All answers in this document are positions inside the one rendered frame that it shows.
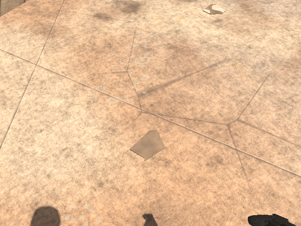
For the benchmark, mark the robot right hand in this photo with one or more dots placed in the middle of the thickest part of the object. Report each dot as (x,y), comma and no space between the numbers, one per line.
(268,220)

